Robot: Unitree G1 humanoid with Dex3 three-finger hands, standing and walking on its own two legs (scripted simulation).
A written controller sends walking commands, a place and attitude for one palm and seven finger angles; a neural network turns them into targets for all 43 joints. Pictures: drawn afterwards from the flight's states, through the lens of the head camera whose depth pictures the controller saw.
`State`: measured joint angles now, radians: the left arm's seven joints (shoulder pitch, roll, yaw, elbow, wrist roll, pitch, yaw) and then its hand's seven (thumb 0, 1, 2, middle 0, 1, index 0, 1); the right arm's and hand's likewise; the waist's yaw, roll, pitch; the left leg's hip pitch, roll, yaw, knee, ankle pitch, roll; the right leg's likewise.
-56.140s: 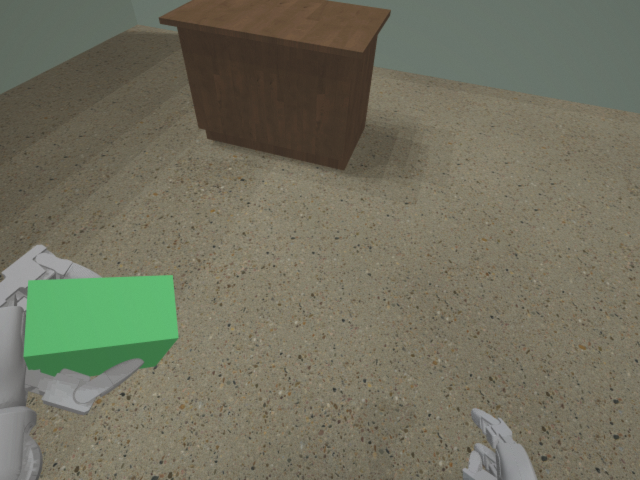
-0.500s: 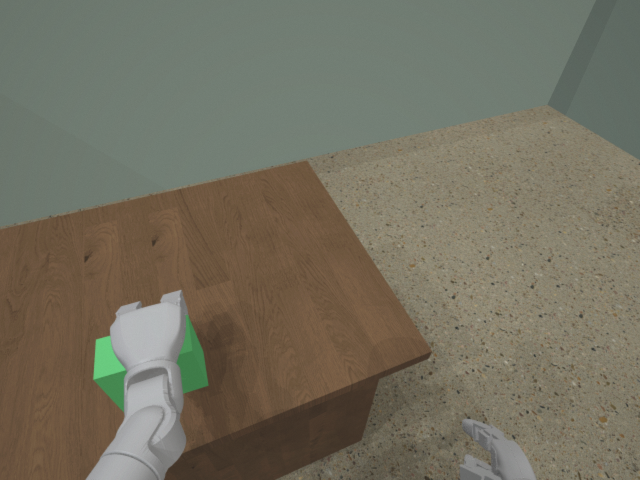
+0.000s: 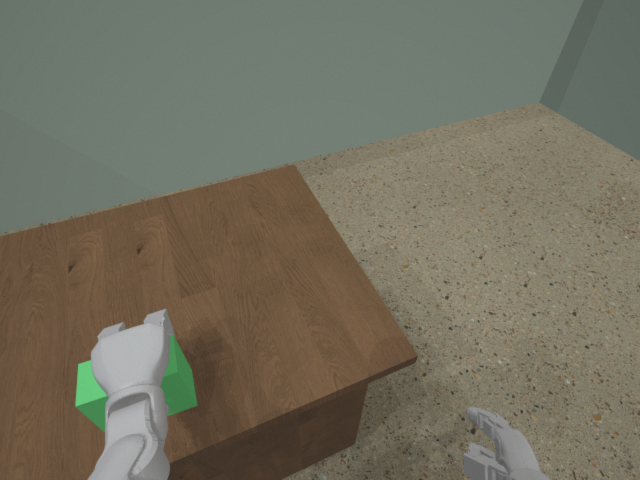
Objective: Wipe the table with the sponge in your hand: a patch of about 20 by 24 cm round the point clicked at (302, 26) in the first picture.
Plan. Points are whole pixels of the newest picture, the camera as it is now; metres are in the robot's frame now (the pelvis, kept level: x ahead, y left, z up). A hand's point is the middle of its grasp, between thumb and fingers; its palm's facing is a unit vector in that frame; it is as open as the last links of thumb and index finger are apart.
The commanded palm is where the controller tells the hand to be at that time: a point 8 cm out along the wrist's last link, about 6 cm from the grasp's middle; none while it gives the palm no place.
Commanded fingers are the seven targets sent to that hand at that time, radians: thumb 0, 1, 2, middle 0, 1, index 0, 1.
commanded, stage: wipe back along the first lane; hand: left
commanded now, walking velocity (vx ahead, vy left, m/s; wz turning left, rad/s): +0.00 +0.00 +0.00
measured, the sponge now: (145, 391) +0.24 +0.28 -0.07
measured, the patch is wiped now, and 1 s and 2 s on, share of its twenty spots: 1.00 1.00 1.00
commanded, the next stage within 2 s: lift the sponge slowly off the table in 0.54 s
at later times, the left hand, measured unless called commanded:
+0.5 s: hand (149, 376) +0.24 +0.26 -0.02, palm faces -0.03 -0.05 -1.00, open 10.2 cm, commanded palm +0.20 +0.24 +0.00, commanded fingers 0.00 0.10 1.30 -1.20 -1.60 -1.20 -1.60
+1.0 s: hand (150, 377) +0.24 +0.26 -0.02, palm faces -0.05 -0.07 -1.00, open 10.2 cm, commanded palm +0.20 +0.24 +0.03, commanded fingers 0.00 0.10 1.30 -1.20 -1.60 -1.20 -1.60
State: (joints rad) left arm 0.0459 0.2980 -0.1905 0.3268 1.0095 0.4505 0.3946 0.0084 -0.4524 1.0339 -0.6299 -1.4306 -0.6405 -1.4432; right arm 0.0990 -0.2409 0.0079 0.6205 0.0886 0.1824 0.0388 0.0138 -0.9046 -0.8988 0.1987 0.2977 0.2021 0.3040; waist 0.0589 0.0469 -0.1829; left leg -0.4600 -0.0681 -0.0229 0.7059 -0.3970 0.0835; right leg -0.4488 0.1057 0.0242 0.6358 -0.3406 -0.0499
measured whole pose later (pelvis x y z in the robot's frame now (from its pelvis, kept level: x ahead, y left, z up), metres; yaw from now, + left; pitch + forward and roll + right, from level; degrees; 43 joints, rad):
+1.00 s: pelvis -0.01 +0.00 +0.00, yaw +1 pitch +7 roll -2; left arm 0.03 0.29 -0.22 0.32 1.00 0.47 0.36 0.00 -0.47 1.03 -0.65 -1.41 -0.66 -1.42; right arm 0.10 -0.23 0.01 0.62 0.09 0.19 0.02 0.01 -0.90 -0.90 0.20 0.30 0.20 0.30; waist 0.06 0.05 -0.16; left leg -0.43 -0.08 -0.03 0.69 -0.38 0.09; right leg -0.42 0.10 0.02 0.62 -0.33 -0.05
